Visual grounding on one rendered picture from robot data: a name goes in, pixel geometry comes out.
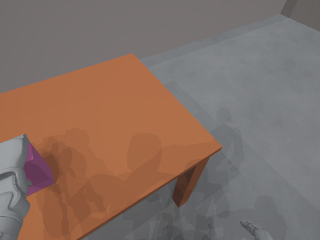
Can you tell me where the sponge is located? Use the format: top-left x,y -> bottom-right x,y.
23,143 -> 54,196

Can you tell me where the table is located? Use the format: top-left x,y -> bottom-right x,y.
0,53 -> 222,240

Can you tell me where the left robot hand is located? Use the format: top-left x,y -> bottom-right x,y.
0,134 -> 33,188

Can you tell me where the right robot hand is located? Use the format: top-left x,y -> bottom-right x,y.
240,218 -> 273,240

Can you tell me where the robot left forearm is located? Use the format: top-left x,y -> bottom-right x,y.
0,167 -> 30,240

